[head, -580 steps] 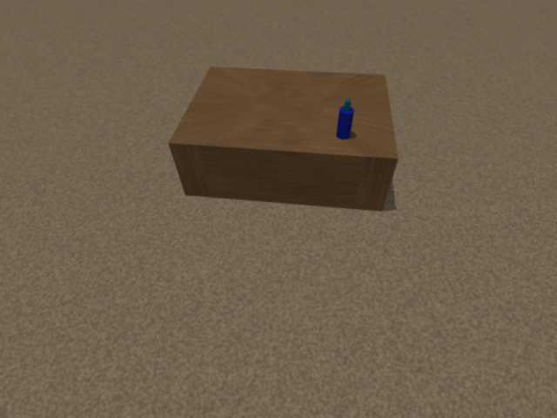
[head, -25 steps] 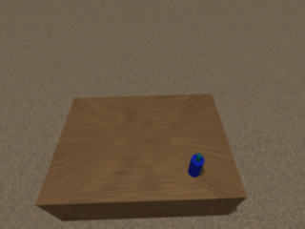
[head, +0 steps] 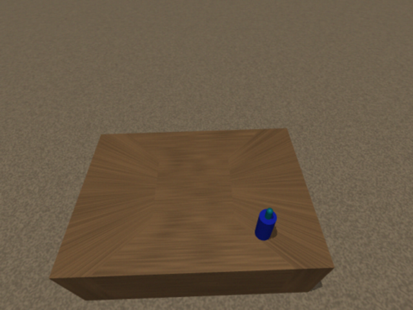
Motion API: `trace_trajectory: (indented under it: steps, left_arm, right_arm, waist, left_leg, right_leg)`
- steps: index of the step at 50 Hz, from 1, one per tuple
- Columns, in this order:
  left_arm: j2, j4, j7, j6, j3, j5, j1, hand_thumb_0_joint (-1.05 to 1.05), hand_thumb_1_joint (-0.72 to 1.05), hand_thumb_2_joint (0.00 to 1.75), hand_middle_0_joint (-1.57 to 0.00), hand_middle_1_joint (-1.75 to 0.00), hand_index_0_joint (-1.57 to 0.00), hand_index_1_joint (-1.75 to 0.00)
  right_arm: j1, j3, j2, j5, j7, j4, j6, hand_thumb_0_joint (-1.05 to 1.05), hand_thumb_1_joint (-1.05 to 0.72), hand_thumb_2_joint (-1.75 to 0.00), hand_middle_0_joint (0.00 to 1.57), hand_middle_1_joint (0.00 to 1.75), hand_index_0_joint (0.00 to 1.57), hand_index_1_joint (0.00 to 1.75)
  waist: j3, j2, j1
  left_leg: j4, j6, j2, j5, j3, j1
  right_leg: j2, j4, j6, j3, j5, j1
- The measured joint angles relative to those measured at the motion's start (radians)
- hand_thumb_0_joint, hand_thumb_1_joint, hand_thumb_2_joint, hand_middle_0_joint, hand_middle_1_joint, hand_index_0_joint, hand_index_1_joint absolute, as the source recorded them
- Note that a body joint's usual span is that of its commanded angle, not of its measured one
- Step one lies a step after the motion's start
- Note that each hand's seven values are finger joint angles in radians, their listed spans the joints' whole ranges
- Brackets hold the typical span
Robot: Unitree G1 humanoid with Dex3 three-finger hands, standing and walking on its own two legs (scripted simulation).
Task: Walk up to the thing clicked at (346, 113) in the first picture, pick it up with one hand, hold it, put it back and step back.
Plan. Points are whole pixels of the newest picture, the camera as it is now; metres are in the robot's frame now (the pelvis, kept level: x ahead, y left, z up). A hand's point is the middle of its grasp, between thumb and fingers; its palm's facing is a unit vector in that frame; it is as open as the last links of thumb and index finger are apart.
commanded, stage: stand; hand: right
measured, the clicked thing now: (266, 222) +0.47 -0.19 -0.36
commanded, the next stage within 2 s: go down in 0.52 s
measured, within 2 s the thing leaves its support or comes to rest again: neither
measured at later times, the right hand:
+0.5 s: hand out of the picture +0.06 -0.25 -0.16, palm faces -0.03 +0.94 -0.34, open 7.3 cm
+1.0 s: hand (342, 302) +0.17 -0.26 -0.15, palm faces +0.03 +0.94 -0.34, open 13.8 cm
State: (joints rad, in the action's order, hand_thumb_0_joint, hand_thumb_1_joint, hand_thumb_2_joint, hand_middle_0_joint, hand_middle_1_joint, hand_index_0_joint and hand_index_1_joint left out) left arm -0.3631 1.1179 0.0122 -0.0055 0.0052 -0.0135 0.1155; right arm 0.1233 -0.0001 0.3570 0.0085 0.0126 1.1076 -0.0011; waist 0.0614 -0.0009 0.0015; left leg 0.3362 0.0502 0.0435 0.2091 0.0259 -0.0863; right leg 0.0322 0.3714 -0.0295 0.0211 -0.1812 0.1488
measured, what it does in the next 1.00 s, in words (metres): stands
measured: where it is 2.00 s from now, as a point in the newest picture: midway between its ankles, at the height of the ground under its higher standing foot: outside the picture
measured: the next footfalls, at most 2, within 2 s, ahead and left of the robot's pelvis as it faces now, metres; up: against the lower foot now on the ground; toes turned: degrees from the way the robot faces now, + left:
none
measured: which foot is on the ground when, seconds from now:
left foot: down 0.00-1.00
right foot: down 0.00-1.00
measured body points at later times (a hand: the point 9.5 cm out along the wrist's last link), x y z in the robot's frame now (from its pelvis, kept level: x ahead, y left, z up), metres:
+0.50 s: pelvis +0.00 +0.00 +0.00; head +0.02 +0.00 +0.45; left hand +0.07 +0.31 -0.13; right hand +0.06 -0.30 -0.13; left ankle -0.01 +0.15 -0.75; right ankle +0.01 -0.14 -0.75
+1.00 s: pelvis +0.00 +0.00 -0.02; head +0.04 +0.00 +0.43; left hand +0.11 +0.27 -0.13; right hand +0.17 -0.31 -0.13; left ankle -0.01 +0.15 -0.75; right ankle +0.01 -0.14 -0.75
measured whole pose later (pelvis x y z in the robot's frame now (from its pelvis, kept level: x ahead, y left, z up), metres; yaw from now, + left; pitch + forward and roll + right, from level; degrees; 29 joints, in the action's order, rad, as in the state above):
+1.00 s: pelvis +0.00 +0.00 -0.02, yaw +0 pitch +5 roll +1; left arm -0.25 0.73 -0.04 -0.03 0.02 0.03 0.23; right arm -0.03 0.19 0.37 0.09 0.08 0.93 0.17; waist -0.01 0.00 0.03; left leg 0.57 0.04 0.02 0.31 0.03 -0.34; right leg 0.05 0.61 -0.04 0.03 -0.29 0.41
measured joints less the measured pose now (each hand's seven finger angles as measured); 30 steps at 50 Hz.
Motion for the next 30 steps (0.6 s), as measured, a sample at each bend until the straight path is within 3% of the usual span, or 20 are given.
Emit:
trace_trajectory:
  steps: [30]
  left_arm:
    - [-0.001,-0.006,0.0,0.001,-0.002,0.001,-0.002,0.01,0.9,0.89,-0.2,-0.3,-0.2,-0.3]
  right_arm:
    - [0.012,0.002,-0.003,0.001,0.002,0.003,0.001,0.0,-0.91,-0.9,0.2,0.3,0.21,0.3]
  waist:
    - [0.006,-0.008,-0.003]
  left_leg:
    - [0.008,-0.004,-0.002,0.007,-0.004,-0.008]
  right_leg:
    - [0.002,-0.002,-0.004,0.004,0.0,0.005]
